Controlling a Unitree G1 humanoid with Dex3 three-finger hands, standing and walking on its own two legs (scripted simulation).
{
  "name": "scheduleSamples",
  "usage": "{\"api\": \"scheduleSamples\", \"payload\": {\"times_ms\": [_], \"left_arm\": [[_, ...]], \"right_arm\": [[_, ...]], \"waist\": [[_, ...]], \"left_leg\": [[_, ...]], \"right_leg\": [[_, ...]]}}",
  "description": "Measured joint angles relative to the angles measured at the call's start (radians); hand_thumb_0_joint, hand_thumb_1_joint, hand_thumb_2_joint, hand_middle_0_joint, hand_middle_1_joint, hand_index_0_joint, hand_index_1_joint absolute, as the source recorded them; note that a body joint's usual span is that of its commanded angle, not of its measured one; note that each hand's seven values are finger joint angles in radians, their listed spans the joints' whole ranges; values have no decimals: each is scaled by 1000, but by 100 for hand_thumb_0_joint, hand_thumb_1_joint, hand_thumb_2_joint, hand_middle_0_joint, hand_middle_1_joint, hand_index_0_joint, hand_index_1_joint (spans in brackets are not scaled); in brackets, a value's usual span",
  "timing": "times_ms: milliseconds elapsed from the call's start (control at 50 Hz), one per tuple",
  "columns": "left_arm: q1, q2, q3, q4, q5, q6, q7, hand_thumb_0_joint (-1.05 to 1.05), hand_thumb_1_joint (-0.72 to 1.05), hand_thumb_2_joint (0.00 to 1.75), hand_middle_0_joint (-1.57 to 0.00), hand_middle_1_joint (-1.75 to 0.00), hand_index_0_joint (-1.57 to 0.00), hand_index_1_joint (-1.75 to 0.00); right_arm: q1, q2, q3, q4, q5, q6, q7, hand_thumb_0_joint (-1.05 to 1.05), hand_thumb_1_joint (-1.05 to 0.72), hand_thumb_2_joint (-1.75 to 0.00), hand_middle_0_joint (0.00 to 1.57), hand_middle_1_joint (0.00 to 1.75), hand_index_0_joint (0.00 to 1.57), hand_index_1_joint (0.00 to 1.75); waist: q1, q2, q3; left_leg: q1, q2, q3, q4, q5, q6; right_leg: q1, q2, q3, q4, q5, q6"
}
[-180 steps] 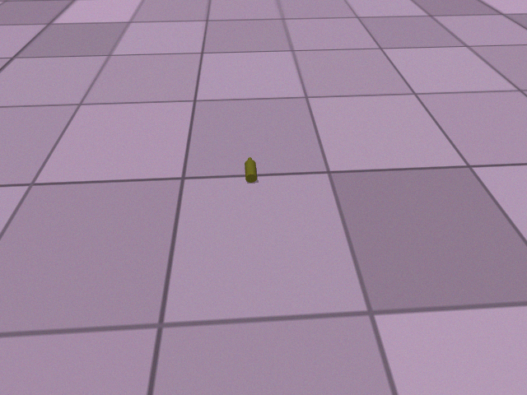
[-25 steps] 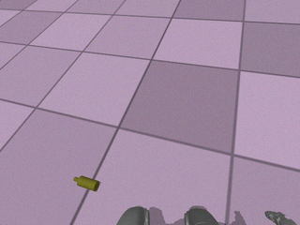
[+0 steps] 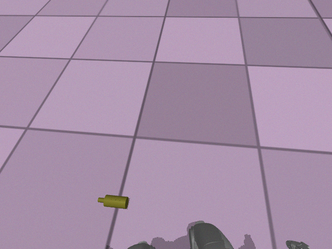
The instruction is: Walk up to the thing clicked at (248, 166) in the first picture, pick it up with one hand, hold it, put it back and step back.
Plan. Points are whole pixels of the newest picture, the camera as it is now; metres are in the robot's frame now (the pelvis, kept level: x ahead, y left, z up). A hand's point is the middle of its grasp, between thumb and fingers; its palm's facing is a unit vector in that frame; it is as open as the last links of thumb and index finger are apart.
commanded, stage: walk up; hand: left
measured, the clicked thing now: (112, 201) +0.46 +0.31 -0.70
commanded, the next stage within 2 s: none
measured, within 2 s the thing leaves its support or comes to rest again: neither
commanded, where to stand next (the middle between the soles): +0.05 +0.17 m, yaw -13 degrees
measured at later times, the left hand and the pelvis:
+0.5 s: hand out of the picture +0.05 +0.54 -0.13, palm faces -0.12 -0.80 -0.59, open 7.4 cm; pelvis -0.07 +0.22 -0.01, yaw -10 degrees
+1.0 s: hand out of the picture +0.18 +0.40 -0.12, palm faces -0.34 -0.87 -0.35, open 7.4 cm; pelvis -0.03 +0.20 +0.02, yaw -18 degrees
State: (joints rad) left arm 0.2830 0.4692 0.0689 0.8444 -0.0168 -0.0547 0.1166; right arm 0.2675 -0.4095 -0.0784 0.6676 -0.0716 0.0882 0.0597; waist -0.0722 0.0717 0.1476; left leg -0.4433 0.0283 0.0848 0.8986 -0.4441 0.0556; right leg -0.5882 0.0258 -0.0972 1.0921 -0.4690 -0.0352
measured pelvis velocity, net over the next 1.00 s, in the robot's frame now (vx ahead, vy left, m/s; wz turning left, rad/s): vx -0.03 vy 0.20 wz -0.31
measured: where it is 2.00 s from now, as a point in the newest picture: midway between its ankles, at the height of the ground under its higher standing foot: outside the picture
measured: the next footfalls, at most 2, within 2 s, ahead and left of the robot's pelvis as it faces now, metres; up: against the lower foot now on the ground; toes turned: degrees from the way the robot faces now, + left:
right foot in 0.04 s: +0.08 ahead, -0.06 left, +0.00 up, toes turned -6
left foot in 0.38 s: -0.02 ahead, +0.36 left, +0.00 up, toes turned -6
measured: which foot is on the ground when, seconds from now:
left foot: down 0.00-0.06, up 0.08-0.36, down 0.38-0.94, up 0.96-1.00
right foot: up 0.00-0.02, down 0.04-0.40, up 0.42-0.88, down 0.90-1.00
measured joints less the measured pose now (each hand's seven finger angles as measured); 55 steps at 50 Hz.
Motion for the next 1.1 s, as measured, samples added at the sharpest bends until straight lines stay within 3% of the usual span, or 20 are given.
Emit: {"api": "scheduleSamples", "payload": {"times_ms": [40,60,80,140,220,280,320,380,420,440,500,600,760,840,900,940,1020,1100], "left_arm": [[16,-25,-13,-29,2,-17,-3,1,90,90,-21,-30,-21,-30],[24,-35,-16,-46,10,-26,-1,1,90,90,-21,-30,-21,-30],[24,-47,-19,-61,20,-29,3,1,90,90,-21,-30,-21,-30],[14,-66,-35,-75,28,-19,9,0,90,90,-21,-30,-21,-30],[18,-75,-32,-71,39,-14,8,1,90,90,-22,-30,-21,-30],[28,-60,-21,-56,52,-10,0,1,89,90,-22,-30,-22,-30],[29,-41,-11,-41,65,0,-8,1,89,90,-22,-30,-22,-30],[19,-14,2,-22,74,22,-24,1,89,90,-22,-30,-21,-30],[1,5,19,9,67,42,-25,1,89,90,-21,-30,-21,-30],[-4,2,25,33,64,52,-21,1,90,90,-21,-30,-21,-30],[-21,19,29,95,43,50,-36,1,90,90,-21,-30,-21,-30],[-15,18,32,130,33,51,-96,1,90,90,-21,-30,-20,-30],[-60,-38,14,116,44,82,-141,1,90,90,-21,-30,-21,-30],[-120,-54,0,94,37,78,-150,1,90,90,-21,-30,-21,-30],[-162,-62,-8,77,31,60,-152,1,90,90,-21,-30,-21,-30],[-188,-72,-6,64,32,41,-145,1,90,90,-21,-30,-21,-30],[-188,-89,-22,40,18,29,-132,1,90,90,-21,-30,-21,-30],[-178,-101,-34,46,30,38,-123,1,90,90,-21,-30,-21,-30]], "right_arm": [[16,-7,1,-11,0,12,1,1,-90,-90,20,30,21,31],[17,-12,0,-15,4,17,1,1,-90,-90,20,30,21,31],[9,-18,-3,-14,7,22,-1,1,-90,-90,20,30,21,31],[5,-22,-11,-2,6,44,-12,1,-90,-90,20,30,20,30],[-12,-44,-25,3,7,50,5,1,-90,-90,20,30,20,30],[-28,-65,-35,5,13,47,16,1,-90,-90,20,30,20,30],[-39,-76,-40,20,28,42,18,1,-90,-90,20,30,20,30],[-29,-97,-45,54,49,17,10,1,-90,-90,20,30,20,30],[-16,-81,-44,88,42,-9,-7,0,-90,-90,20,30,20,30],[-6,-74,-33,109,43,-17,-13,0,-90,-90,20,30,20,30],[13,-15,5,188,42,-40,-29,0,-90,-90,20,30,20,30],[63,43,40,262,40,-92,-38,1,-90,-90,20,30,21,31],[116,12,26,272,50,-152,-66,1,-90,-90,21,30,21,31],[117,-14,20,252,51,-152,-73,1,-90,-90,21,30,21,31],[111,-32,27,242,59,-137,-73,1,-90,-90,20,30,21,31],[90,-37,33,242,71,-123,-77,1,-90,-90,20,30,21,31],[31,-17,44,244,85,-110,-84,1,-90,-90,20,30,20,30],[-2,-9,55,234,86,-133,-74,1,-90,-90,20,30,20,30]], "waist": [[1,9,-6],[13,17,-1],[21,36,19],[36,57,36],[51,59,22],[62,50,0],[72,37,-19],[86,25,-53],[93,-12,-51],[86,-7,-56],[58,-36,-63],[41,-94,-67],[35,-126,-27],[22,-123,-1],[15,-111,2],[11,-82,19],[31,-84,11],[45,-62,-21]], "left_leg": [[-13,-14,29,-1,10,15],[-35,-17,27,36,11,2],[-61,-20,-1,105,-19,-22],[-156,-38,-87,373,-90,-55],[-202,13,-163,519,3,-65],[-158,62,-184,469,29,-68],[-89,79,-169,344,-31,-68],[59,62,-115,78,-125,-69],[71,30,-68,91,-150,-103],[67,36,-64,110,-151,-100],[97,40,-53,58,-109,-85],[172,39,-17,-96,-34,-67],[249,52,39,-235,14,-62],[271,74,58,-249,8,-76],[263,96,62,-203,-26,-89],[212,119,13,-62,-25,-67],[79,23,-103,230,-111,-36],[27,20,-89,93,-50,-39]], "right_leg": [[102,5,-31,-219,107,-12],[123,13,-22,-270,107,-39],[119,20,-16,-258,107,-44],[109,-6,4,-232,120,-29],[89,-62,67,-235,151,9],[48,-97,133,-220,164,31],[14,-115,181,-207,168,38],[-39,-133,248,-175,141,46],[-71,-111,331,-79,7,21],[-79,-75,332,-19,-13,17],[-84,-10,281,92,56,19],[4,23,193,37,111,26],[116,-3,185,-113,71,20],[145,-40,129,-234,70,3],[207,-41,82,-400,161,-11],[219,-16,64,-391,178,8],[244,-20,89,-380,152,-2],[256,-23,96,-398,149,5]]}}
